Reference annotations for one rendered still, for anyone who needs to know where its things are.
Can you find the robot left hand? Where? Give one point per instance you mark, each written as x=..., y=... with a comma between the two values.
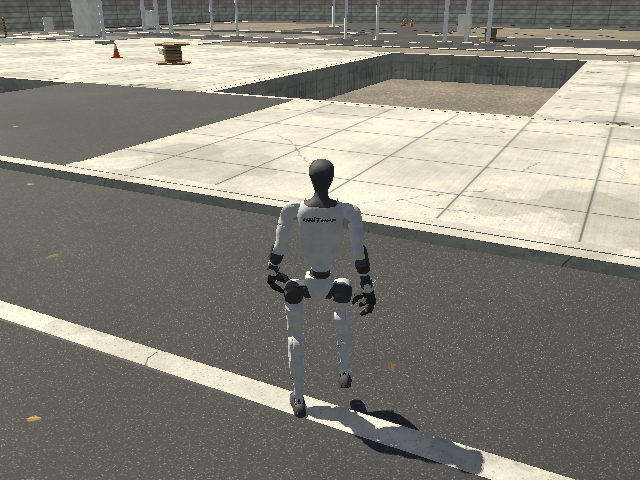
x=279, y=277

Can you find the robot right hand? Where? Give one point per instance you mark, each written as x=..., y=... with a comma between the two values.
x=369, y=299

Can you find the robot right forearm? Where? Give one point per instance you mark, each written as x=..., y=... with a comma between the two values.
x=364, y=273

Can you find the right robot shin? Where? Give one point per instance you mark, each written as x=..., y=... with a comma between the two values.
x=344, y=343

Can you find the left robot upper arm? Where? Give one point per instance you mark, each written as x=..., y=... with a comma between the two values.
x=288, y=212

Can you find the robot left forearm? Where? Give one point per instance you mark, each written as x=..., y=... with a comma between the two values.
x=274, y=262

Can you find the right robot upper arm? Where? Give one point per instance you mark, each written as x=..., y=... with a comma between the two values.
x=353, y=214

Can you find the robot right foot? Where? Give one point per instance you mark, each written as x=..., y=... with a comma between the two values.
x=344, y=381

